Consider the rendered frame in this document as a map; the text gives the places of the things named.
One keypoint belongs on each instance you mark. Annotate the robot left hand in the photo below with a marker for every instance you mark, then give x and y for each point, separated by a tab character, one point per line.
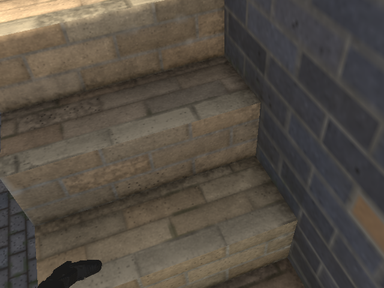
68	273

